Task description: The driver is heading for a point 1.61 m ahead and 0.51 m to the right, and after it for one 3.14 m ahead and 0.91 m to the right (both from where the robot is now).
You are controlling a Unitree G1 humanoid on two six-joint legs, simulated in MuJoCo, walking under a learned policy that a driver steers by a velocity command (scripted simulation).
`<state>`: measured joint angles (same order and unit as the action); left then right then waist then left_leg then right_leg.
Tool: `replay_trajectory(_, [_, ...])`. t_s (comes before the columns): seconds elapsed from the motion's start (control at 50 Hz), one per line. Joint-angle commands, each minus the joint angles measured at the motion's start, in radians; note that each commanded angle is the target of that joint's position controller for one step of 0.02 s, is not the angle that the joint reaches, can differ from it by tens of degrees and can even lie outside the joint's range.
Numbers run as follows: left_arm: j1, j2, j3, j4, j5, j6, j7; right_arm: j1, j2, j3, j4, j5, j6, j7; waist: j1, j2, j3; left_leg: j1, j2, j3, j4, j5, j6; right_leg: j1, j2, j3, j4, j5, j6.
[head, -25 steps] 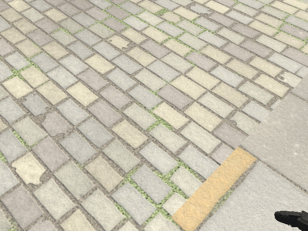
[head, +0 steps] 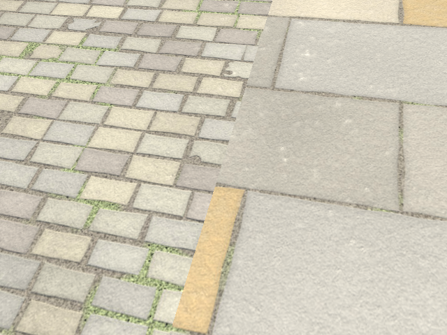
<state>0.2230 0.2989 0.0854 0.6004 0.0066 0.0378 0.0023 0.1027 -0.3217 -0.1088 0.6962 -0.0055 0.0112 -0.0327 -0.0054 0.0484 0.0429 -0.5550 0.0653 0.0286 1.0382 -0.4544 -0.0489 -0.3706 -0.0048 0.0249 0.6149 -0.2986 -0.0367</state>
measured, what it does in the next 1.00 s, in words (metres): steps on the spot: left foot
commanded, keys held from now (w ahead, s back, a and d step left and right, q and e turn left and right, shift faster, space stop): shift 0.94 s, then w+shift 0.06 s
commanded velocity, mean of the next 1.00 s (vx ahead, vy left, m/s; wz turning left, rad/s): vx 0.01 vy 0.00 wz -0.17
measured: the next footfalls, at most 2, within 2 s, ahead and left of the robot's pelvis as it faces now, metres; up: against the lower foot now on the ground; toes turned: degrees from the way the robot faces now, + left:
left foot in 0.34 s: +0.08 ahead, +0.13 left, +0.00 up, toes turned -6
right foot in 1.30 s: +0.18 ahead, -0.16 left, +0.00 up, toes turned -9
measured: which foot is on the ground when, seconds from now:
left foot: up 0.00-0.32, down 0.34-1.00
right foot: down 0.00-0.98, up 1.00-1.00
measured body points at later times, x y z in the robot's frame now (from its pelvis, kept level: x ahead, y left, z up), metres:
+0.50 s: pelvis +0.03 +0.02 +0.00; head +0.04 +0.02 +0.45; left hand +0.21 +0.24 -0.10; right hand +0.15 -0.25 -0.09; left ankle +0.04 +0.14 -0.73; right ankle +0.01 -0.10 -0.73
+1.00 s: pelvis +0.04 +0.04 +0.00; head +0.04 +0.04 +0.45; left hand +0.19 +0.27 -0.11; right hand +0.15 -0.22 -0.10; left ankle +0.04 +0.14 -0.73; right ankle +0.01 -0.10 -0.73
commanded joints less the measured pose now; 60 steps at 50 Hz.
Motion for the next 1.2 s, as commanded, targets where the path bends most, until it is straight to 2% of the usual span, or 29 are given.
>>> replay_trajectory(0.02, [-0.072,0.140,0.032,-0.085,-0.017,-0.033,0.018,-0.035,-0.088,-0.021,-0.074,-0.010,-0.013,-0.017,-0.007,-0.196,-0.149,-0.194,-0.008,-0.077,0.153,0.092,0.007,0.220,-0.234,0.293,-0.253,0.384,-0.176])
replay_trajectory(0.04, [-0.082,0.122,0.020,-0.087,-0.012,-0.032,0.024,-0.014,-0.085,-0.020,-0.066,-0.011,-0.010,-0.011,-0.018,-0.203,-0.168,-0.139,-0.020,-0.067,0.179,0.129,-0.001,0.193,-0.211,0.260,-0.248,0.433,-0.172])
replay_trajectory(0.08, [-0.072,0.113,0.011,-0.077,0.000,-0.034,0.030,0.004,-0.068,-0.012,-0.057,-0.002,-0.009,-0.003,-0.017,-0.178,-0.182,-0.096,-0.035,-0.056,0.160,0.174,-0.011,0.190,-0.190,0.227,-0.241,0.469,-0.173])
replay_trajectory(0.14, [-0.052,0.114,0.006,-0.058,0.000,-0.033,0.034,-0.024,-0.033,0.009,-0.068,0.003,-0.006,0.005,0.007,-0.183,-0.161,-0.075,-0.031,-0.058,-0.020,0.186,-0.020,0.228,-0.184,0.232,-0.233,0.437,-0.174])
replay_trajectory(0.22, [-0.062,0.119,0.003,-0.049,0.008,-0.025,0.025,-0.031,-0.028,0.020,-0.073,0.008,-0.006,0.020,0.029,-0.202,-0.136,0.055,-0.030,-0.049,-0.200,0.111,-0.011,0.175,-0.198,0.272,-0.217,0.379,-0.198])
replay_trajectory(0.28, [-0.067,0.105,-0.006,-0.035,0.003,-0.023,0.013,-0.017,-0.029,0.022,-0.074,0.013,-0.011,0.026,0.031,-0.200,-0.120,0.149,-0.041,-0.038,-0.325,0.080,0.003,0.148,-0.196,0.310,-0.188,0.413,-0.203])
replay_trajectory(0.3, [-0.082,0.092,-0.011,-0.032,-0.003,-0.023,0.012,0.000,-0.018,0.025,-0.069,0.013,-0.016,0.029,0.013,-0.191,-0.118,0.199,-0.045,-0.031,-0.416,0.127,0.011,0.140,-0.181,0.310,-0.170,0.412,-0.191])
replay_trajectory(0.32, [-0.094,0.074,-0.018,-0.028,-0.010,-0.023,0.013,0.028,-0.001,0.031,-0.060,0.008,-0.022,0.033,-0.016,-0.176,-0.117,0.285,-0.051,-0.021,-0.570,0.260,0.025,0.116,-0.154,0.301,-0.156,0.379,-0.162])
replay_trajectory(0.34, [-0.068,0.049,-0.026,-0.020,-0.005,-0.029,0.014,0.045,-0.013,0.033,-0.059,-0.011,-0.029,0.034,-0.016,-0.144,-0.133,0.384,-0.017,-0.064,-0.635,0.416,0.041,0.084,-0.118,0.295,-0.147,0.294,-0.111])
replay_trajectory(0.36, [-0.023,0.029,-0.029,-0.018,0.016,-0.038,0.014,0.064,-0.085,0.021,-0.070,-0.029,-0.032,0.029,0.021,-0.019,-0.166,0.471,0.105,-0.170,-0.610,0.674,0.082,0.036,-0.036,0.232,-0.058,0.129,-0.047])
replay_trajectory(0.38, [0.029,0.022,-0.027,-0.005,0.015,-0.046,0.011,0.020,-0.089,0.022,-0.059,-0.030,-0.033,0.030,0.083,0.142,-0.166,0.412,0.157,-0.213,-0.596,0.673,0.169,0.042,0.030,0.133,-0.052,-0.017,0.003])
replay_trajectory(0.4, [-0.004,0.052,-0.022,0.001,0.022,-0.046,0.013,-0.017,-0.028,0.036,-0.071,-0.018,-0.037,0.033,0.060,0.141,-0.154,0.341,0.150,-0.229,-0.630,0.527,0.196,0.100,0.010,0.118,-0.076,-0.002,0.033])
replay_trajectory(0.42, [-0.047,0.063,-0.014,-0.001,0.016,-0.042,0.013,-0.025,-0.013,0.039,-0.072,-0.013,-0.040,0.034,0.041,0.114,-0.131,0.333,0.103,-0.192,-0.625,0.416,0.162,0.104,0.013,0.112,-0.084,0.043,0.035])
replay_trajectory(0.46, [-0.082,0.053,-0.012,-0.007,0.012,-0.026,0.013,-0.009,-0.033,0.035,-0.077,-0.007,-0.049,0.031,0.013,0.057,-0.101,0.324,0.059,-0.145,-0.609,0.327,0.118,0.095,0.014,0.125,-0.093,0.121,0.018])
replay_trajectory(0.5, [-0.072,0.032,-0.013,-0.002,0.008,-0.023,0.009,0.018,-0.027,0.038,-0.072,-0.009,-0.054,0.026,0.008,0.027,-0.095,0.322,0.041,-0.120,-0.597,0.300,0.102,0.106,0.007,0.138,-0.107,0.149,0.006])
replay_trajectory(0.64, [-0.037,0.012,-0.009,0.026,0.006,-0.034,0.010,0.030,-0.002,0.047,-0.087,-0.006,-0.044,0.024,-0.003,-0.053,-0.091,0.347,0.012,-0.091,-0.560,0.313,0.099,0.103,-0.002,0.151,-0.120,0.191,0.012])
replay_trajectory(0.94, [-0.007,-0.002,-0.002,0.046,0.005,-0.031,0.034,0.050,0.025,0.051,-0.064,-0.002,-0.054,0.033,0.007,-0.047,-0.075,0.324,-0.004,-0.083,-0.579,0.321,0.099,0.157,-0.011,0.152,-0.119,0.233,0.030])
replay_trajectory(0.96, [0.023,-0.010,-0.002,0.060,0.003,-0.028,0.035,0.082,0.018,0.047,-0.049,-0.003,-0.050,0.031,0.005,-0.028,-0.115,0.342,-0.015,-0.082,-0.599,0.129,0.111,0.161,0.021,0.115,-0.100,0.059,0.025])
replay_trajectory(0.98, [0.043,0.004,0.006,0.061,-0.007,-0.030,0.032,0.125,-0.025,0.030,-0.037,0.012,-0.043,0.028,-0.006,0.013,-0.084,0.346,0.003,-0.138,-0.642,-0.174,0.151,0.079,0.061,0.066,-0.045,-0.200,0.012])
replay_trajectory(1.0, [0.005,0.011,0.008,0.039,-0.016,-0.043,0.026,0.189,-0.059,0.020,-0.018,0.026,-0.042,0.023,-0.031,0.068,-0.011,0.360,0.099,-0.296,-0.737,-0.428,0.217,-0.072,0.065,0.031,0.045,-0.301,0.007])
replay_trajectory(1.02, [-0.050,-0.005,0.002,0.008,-0.041,-0.066,0.019,0.231,-0.106,0.008,-0.002,0.032,-0.050,0.018,-0.043,0.143,0.064,0.373,0.252,-0.518,-0.865,-0.598,0.304,-0.199,0.047,-0.031,0.168,-0.234,0.008])
replay_trajectory(1.04, [-0.133,0.013,0.003,-0.020,-0.054,-0.087,0.014,0.258,-0.128,0.001,0.010,0.029,-0.063,0.011,-0.074,0.131,0.139,0.361,0.344,-0.661,-0.929,-0.557,0.358,-0.318,-0.017,0.021,0.291,-0.223,-0.001])
replay_trajectory(1.06, [-0.161,0.023,0.008,-0.031,-0.054,-0.105,0.010,0.270,-0.125,0.002,0.017,0.019,-0.080,0.007,-0.077,0.088,0.143,0.419,0.368,-0.687,-0.938,-0.467,0.364,-0.422,-0.058,0.056,0.383,-0.211,-0.010])
replay_trajectory(1.08, [-0.136,0.016,0.009,-0.019,-0.046,-0.119,0.006,0.260,-0.103,0.008,0.014,0.014,-0.094,0.008,-0.060,0.055,0.099,0.492,0.348,-0.649,-0.918,-0.381,0.344,-0.477,-0.083,0.066,0.433,-0.166,-0.018])
replay_trajectory(1.1, [-0.107,0.010,0.006,-0.009,-0.041,-0.129,-0.001,0.240,-0.088,0.012,0.008,0.017,-0.099,0.012,-0.044,0.040,0.052,0.518,0.309,-0.571,-0.908,-0.307,0.315,-0.472,-0.099,0.059,0.423,-0.121,-0.023])
replay_trajectory(1.12, [-0.093,0.008,0.005,-0.002,-0.037,-0.135,-0.006,0.217,-0.081,0.015,0.001,0.022,-0.099,0.015,-0.036,0.046,0.023,0.499,0.259,-0.467,-0.912,-0.231,0.284,-0.416,-0.104,0.037,0.357,-0.086,-0.017])
replay_trajectory(1.16, [-0.097,-0.023,-0.009,0.007,-0.027,-0.142,-0.017,0.175,-0.088,0.013,-0.007,0.031,-0.094,0.025,-0.030,0.078,-0.002,0.374,0.155,-0.268,-0.910,-0.064,0.240,-0.207,-0.069,-0.035,0.192,-0.012,0.010])
replay_trajectory(1.18, [-0.114,-0.026,-0.015,0.003,0.058,-0.107,-0.058,0.190,-0.105,0.005,0.019,-0.035,-0.082,0.044,-0.028,0.065,-0.007,0.302,0.082,-0.168,-0.916,-0.070,0.219,-0.081,-0.014,-0.098,0.085,-0.027,0.019])
replay_trajectory(1.2, [-0.104,-0.024,-0.011,0.006,0.051,-0.090,-0.073,0.201,-0.120,-0.004,0.027,-0.036,-0.077,0.053,-0.030,0.116,-0.003,0.273,0.081,-0.147,-0.911,-0.066,0.220,0.000,0.008,-0.126,0.031,-0.022,0.022])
